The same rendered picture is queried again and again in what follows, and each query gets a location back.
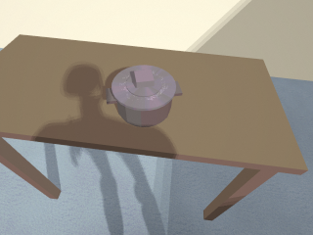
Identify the pot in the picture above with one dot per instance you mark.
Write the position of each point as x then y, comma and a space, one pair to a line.
143, 118

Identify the table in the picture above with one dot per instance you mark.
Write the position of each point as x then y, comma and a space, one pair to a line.
53, 90

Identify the knob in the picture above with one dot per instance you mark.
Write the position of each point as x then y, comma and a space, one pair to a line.
144, 78

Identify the lid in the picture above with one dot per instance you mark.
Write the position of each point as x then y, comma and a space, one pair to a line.
126, 93

